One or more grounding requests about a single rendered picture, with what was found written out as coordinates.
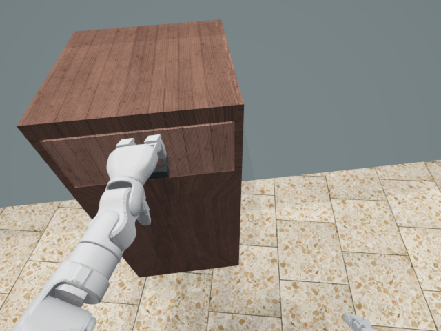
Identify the drawer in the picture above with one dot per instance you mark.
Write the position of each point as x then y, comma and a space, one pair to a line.
190, 150

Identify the left robot hand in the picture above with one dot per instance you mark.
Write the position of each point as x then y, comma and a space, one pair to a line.
137, 162

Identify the handle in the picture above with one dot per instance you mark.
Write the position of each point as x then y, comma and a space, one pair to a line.
161, 171

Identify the robot left forearm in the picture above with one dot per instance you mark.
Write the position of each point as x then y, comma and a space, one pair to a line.
84, 276

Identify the robot left upper arm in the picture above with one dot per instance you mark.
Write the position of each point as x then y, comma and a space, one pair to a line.
56, 315

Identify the right robot hand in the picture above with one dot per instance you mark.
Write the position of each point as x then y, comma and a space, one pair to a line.
356, 323

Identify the cabinet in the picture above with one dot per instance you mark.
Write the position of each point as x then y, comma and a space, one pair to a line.
142, 78

